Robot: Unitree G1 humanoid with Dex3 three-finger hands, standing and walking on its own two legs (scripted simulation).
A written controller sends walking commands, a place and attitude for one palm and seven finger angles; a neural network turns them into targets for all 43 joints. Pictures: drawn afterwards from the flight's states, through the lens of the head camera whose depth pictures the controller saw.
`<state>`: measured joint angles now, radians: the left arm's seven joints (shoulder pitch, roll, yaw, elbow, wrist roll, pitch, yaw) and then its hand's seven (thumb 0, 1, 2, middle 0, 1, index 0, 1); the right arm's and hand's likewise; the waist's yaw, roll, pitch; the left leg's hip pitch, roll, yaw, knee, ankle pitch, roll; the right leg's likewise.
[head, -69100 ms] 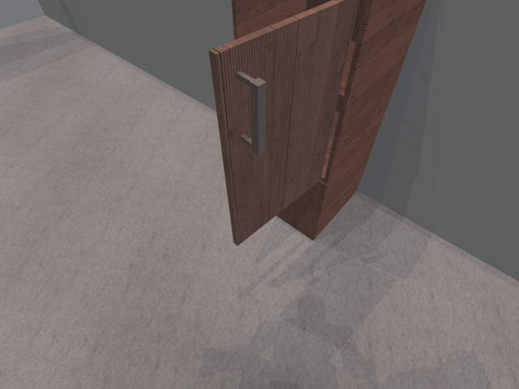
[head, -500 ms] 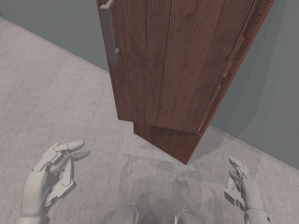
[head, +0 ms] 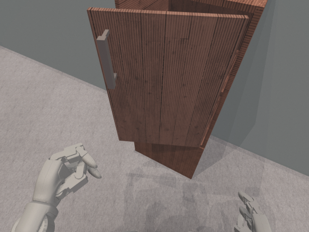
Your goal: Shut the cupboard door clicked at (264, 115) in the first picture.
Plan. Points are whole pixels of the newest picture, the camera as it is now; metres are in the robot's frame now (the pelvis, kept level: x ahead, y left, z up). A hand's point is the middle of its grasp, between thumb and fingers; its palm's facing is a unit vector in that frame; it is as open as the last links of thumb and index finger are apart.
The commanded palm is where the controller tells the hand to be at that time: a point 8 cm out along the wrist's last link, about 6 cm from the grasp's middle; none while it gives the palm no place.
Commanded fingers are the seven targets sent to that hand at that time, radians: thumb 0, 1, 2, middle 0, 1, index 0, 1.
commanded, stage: raise the hand and make a fist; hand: left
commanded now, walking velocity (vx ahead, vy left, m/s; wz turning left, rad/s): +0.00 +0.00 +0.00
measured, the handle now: (109, 61) +0.52 +0.17 +0.17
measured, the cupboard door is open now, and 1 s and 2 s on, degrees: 24 24 24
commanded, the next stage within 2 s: bring the fist close to the handle in 0.86 s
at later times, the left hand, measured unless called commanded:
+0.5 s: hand (66, 137) +0.25 +0.19 +0.18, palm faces +0.05 -1.00 -0.08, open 3.1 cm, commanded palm +0.22 +0.23 +0.17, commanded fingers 0.00 0.90 0.90 -1.30 -1.50 -1.30 -1.50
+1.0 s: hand (79, 153) +0.23 +0.16 +0.17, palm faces +0.00 -1.00 -0.07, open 3.1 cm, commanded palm +0.21 +0.22 +0.17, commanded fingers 0.00 0.90 0.90 -1.30 -1.50 -1.30 -1.50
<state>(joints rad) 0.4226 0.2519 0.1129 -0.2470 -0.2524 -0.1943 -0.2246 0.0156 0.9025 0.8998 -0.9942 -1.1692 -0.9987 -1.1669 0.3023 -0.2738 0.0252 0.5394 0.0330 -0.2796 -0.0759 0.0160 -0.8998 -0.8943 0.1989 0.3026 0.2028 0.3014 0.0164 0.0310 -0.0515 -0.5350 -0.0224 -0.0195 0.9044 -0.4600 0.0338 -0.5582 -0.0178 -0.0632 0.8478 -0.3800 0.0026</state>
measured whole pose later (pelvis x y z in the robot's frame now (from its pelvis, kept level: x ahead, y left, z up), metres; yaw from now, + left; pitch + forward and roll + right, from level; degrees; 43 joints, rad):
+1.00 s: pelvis +0.00 -0.02 +0.03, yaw +0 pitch -3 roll +0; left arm 0.25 0.27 0.20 -0.24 -0.29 0.09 -0.25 0.02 0.90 0.90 -1.30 -1.50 -1.31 -1.50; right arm 0.25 -0.24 0.07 0.59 0.05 -0.24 -0.10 0.01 -0.90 -0.89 0.20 0.30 0.20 0.30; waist 0.05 0.06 -0.02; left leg -0.23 0.00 -0.02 0.61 -0.33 0.00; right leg -0.27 0.01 -0.07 0.58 -0.27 -0.03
